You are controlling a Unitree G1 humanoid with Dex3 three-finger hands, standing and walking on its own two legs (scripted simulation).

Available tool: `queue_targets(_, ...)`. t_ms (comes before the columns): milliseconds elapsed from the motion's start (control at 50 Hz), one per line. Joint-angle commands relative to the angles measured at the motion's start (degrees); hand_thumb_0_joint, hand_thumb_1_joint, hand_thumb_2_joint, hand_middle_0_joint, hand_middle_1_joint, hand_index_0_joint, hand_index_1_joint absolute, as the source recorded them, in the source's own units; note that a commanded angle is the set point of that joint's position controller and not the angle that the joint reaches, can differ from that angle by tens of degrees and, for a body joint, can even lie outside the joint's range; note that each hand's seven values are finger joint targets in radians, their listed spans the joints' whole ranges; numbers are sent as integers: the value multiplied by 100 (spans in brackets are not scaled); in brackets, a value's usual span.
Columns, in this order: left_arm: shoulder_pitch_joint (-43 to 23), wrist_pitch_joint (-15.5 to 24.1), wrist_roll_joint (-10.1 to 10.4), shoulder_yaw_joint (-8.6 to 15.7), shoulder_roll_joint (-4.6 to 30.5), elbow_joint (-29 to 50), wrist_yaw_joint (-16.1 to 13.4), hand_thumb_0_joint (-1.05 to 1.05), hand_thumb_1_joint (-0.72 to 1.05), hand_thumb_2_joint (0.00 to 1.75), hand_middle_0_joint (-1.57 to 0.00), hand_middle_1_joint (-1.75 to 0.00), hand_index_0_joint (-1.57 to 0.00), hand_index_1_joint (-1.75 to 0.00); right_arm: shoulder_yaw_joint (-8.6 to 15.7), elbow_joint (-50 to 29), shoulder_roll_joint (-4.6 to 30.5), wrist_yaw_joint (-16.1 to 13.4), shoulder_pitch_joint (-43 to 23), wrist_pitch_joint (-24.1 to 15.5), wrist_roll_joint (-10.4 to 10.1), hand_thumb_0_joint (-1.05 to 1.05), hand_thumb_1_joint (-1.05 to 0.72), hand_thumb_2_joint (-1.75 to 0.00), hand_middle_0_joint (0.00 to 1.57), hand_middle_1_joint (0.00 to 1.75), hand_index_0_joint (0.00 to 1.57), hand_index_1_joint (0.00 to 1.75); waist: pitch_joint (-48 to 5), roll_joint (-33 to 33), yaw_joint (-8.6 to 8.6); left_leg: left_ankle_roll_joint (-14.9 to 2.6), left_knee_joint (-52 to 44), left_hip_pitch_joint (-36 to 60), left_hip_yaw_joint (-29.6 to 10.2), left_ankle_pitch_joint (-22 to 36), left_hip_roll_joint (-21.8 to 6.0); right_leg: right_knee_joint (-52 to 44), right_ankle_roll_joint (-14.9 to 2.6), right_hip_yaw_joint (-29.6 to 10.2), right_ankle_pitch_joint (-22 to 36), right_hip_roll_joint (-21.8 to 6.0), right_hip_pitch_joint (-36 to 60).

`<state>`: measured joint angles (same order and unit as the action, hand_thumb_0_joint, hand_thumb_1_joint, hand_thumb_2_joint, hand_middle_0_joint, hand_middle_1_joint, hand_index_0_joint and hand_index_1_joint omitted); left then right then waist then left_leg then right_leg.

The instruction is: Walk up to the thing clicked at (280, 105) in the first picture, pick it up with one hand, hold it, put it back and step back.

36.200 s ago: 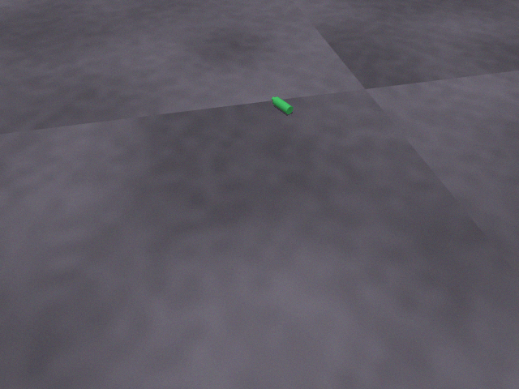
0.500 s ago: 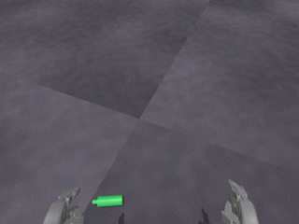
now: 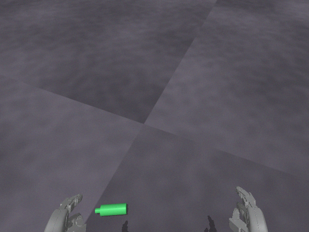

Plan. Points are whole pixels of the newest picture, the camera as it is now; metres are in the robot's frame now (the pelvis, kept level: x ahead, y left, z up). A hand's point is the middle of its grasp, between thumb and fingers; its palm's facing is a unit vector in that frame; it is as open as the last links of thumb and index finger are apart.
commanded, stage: home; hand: left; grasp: from above
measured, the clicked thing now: (111, 209) +0.37 +0.24 -0.69
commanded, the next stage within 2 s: stand in 0.08 s
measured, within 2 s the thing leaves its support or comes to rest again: neither
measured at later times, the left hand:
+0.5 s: hand out of the picture +0.09 +0.24 -0.10, palm faces +0.04 -0.94 -0.33, open 7.4 cm
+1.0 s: hand out of the picture +0.02 +0.24 -0.10, palm faces +0.05 -0.94 -0.33, open 7.4 cm
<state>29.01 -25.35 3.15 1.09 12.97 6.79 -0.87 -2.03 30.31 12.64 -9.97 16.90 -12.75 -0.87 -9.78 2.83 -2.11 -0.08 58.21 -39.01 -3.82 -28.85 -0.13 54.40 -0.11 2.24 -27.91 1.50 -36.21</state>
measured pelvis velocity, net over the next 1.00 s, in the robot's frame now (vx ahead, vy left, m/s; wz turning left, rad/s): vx -0.02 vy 0.01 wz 0.01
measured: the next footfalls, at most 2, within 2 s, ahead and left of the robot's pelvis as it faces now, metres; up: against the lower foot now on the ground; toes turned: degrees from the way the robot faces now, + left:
none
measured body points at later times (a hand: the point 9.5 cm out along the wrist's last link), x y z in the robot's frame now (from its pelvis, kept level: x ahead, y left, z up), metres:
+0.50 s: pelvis -0.01 +0.00 +0.04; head +0.00 +0.01 +0.49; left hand +0.09 +0.28 -0.08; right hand +0.10 -0.28 -0.08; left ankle +0.00 +0.11 -0.68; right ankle -0.01 -0.12 -0.68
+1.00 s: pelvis -0.02 +0.01 +0.07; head -0.02 +0.00 +0.51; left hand +0.02 +0.29 -0.07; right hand +0.06 -0.27 -0.08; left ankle +0.00 +0.11 -0.68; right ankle -0.01 -0.12 -0.68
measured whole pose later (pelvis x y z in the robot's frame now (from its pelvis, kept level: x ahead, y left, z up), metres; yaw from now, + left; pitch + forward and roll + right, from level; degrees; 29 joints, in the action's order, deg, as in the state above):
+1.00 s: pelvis -0.02 +0.01 +0.07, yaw +1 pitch -5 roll +0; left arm 9.7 -0.7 -1.6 1.8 16.5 -65.6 -1.5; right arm 1.5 63.9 16.6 -1.1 8.3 0.2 1.2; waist 3.6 1.0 1.4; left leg -0.9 21.7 -6.0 -2.6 -10.7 1.9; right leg 21.3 0.9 0.8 -11.5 -1.2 -4.7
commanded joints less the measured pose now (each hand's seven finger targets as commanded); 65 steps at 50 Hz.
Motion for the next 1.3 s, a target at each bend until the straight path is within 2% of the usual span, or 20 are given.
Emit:
queue_targets(0,-126,317,-45,361,588,1048,-59,0,90,90,-20,-30,-20,-30,327,-930,705,-82,-372,-329,32,0,-90,-90,20,30,20,30,-317,39,-30,-52,-1029,540,-8,1505,-1,-822,-42,111,1309,58,168)
queue_targets(140,-195,305,-37,386,609,1095,-68,0,90,90,-20,-30,-20,-30,310,-994,680,-84,-386,-319,28,0,-90,-90,20,30,20,30,-291,-64,-25,-95,-957,428,81,1257,48,-920,-18,70,1160,36,151)
queue_targets(160,-1872,1469,-735,376,1072,-915,-276,0,90,90,-20,-30,-20,-30,568,425,1314,258,-786,278,730,0,-90,-90,20,30,20,30,994,-479,381,-325,-1507,513,-273,2135,-154,-1213,-208,-438,1026,-432,1256)
queue_targets(180,-1433,1854,-737,499,1194,-1850,-256,0,90,90,-20,-30,-20,-30,657,528,1351,413,-833,495,704,0,-90,-90,20,30,20,30,519,-889,378,-409,-1370,889,-22,2020,-56,-1552,-414,-937,969,-620,1325)
queue_targets(200,-1375,2041,-709,439,1206,-2050,-209,0,90,90,-20,-30,-20,-30,678,403,1361,494,-791,595,769,0,-90,-90,20,30,20,30,555,-764,230,-376,-1456,1090,-100,1962,-25,-1687,-522,-1120,974,-561,1041)
queue_targets(220,-1355,2182,-719,386,1269,-2358,-188,0,90,90,-20,-30,-20,-30,663,503,1337,594,-795,634,684,0,-90,-90,20,30,20,30,356,-476,308,-374,-1518,1364,-177,2102,-40,-1587,-484,-1050,1399,-599,1442)
queue_targets(240,-1527,2270,-722,388,1236,-2561,-156,0,90,90,-20,-30,-20,-30,640,730,1220,692,-667,658,536,0,-90,-90,20,30,20,30,187,-305,302,-337,-1639,1586,-124,2118,-55,-1479,-416,-1032,1790,-675,1638)
queue_targets(260,-1661,2278,-683,397,1221,-2866,-139,0,90,90,-20,-30,-20,-30,620,846,1158,777,-719,706,431,0,-90,-90,20,30,20,30,318,-517,333,-317,-1750,1669,-51,1906,-1,-1661,-366,-987,1599,-681,1577)
queue_targets(300,-1771,2321,-606,423,1160,-3373,-146,0,90,90,-20,-30,-20,-30,671,1017,1151,851,-820,758,357,0,-90,-90,20,30,20,30,316,-441,385,-318,-1945,1837,-185,1983,-57,-1813,-270,-878,1517,-637,1666)
queue_targets(320,-1843,2362,-597,403,1160,-3642,-157,0,90,90,-20,-30,-20,-30,674,1154,1144,873,-859,806,352,0,-90,-90,20,30,20,30,384,-474,396,-325,-2067,1913,-227,1840,-73,-1947,-242,-858,1313,-651,1682)
queue_targets(360,-1935,2433,-587,404,1082,-4086,-160,0,90,90,-20,-30,-20,-30,678,1369,1189,873,-835,848,391,0,-90,-90,20,30,20,30,439,-237,384,-369,-2410,2161,-438,2056,-236,-1891,-166,-668,1444,-522,1746)
queue_targets(380,-1946,2455,-573,397,1041,-4283,-165,0,90,90,-20,-30,-20,-30,678,1454,1225,866,-870,872,393,0,-90,-90,20,30,20,30,546,-17,409,-381,-2697,2058,-605,1922,-317,-1913,-118,-567,1384,-463,1894)
queue_targets(400,-1901,2488,-562,400,1039,-4497,-169,0,90,90,-20,-30,-20,-30,686,1532,1240,861,-950,884,390,0,-90,-90,20,30,20,30,515,28,454,-388,-2778,2199,-667,2109,-365,-1970,-107,-536,1519,-475,2039)
queue_targets(540,-2011,2609,-509,375,1194,-5648,-175,0,90,90,-20,-30,-20,-30,632,2161,1280,788,-882,1044,313,0,-90,-90,20,30,20,30,899,-256,293,-247,-3362,2640,-494,2230,-304,-2924,-118,-685,1968,-652,2609)
queue_targets(640,-1963,2594,-486,329,1259,-6222,-182,0,90,90,-20,-30,-20,-30,622,2521,1384,770,-923,1099,272,0,-90,-90,20,30,20,30,1040,-176,322,-225,-3785,2925,-567,2127,-404,-3253,-74,-601,1926,-660,2828)
queue_targets(700,-2033,2615,-485,317,1319,-6440,-191,0,90,90,-20,-30,-20,-30,614,2673,1398,765,-917,1114,246,0,-90,-90,20,30,20,30,1084,-217,291,-206,-3833,3039,-492,2380,-405,-3459,-57,-636,2046,-715,2925)
queue_targets(800,-2033,2613,-498,296,1368,-6763,-186,0,90,90,-20,-30,-20,-30,593,2866,1415,774,-1019,1156,237,0,-90,-90,20,30,20,30,1284,-279,309,-194,-4050,3084,-517,1954,-430,-3678,-36,-620,1803,-712,2897)
queue_targets(1040,-2195,2618,-482,272,1482,-7019,-134,0,90,90,-20,-30,-20,-30,542,3083,1501,823,-1104,1174,222,0,-90,-90,20,30,20,30,1376,-282,301,-162,-4304,2933,-545,1638,-458,-3843,-27,-632,1567,-728,2977)
queue_targets(1140,-2236,2635,-475,268,1533,-7060,-123,0,90,90,-20,-30,-20,-30,525,3115,1558,831,-1127,1180,217,0,-90,-90,20,30,20,30,1329,-270,279,-182,-4273,2961,-548,1657,-480,-3913,-37,-667,1559,-767,2977)
queue_targets(1280,-2345,2648,-446,261,1573,-7060,-104,0,90,90,-20,-30,-20,-30,475,3156,1566,832,-1136,1159,210,0,-90,-90,20,30,20,30,1209,-249,272,-173,-4227,3020,-509,2030,-514,-3903,-75,-686,1815,-811,3088)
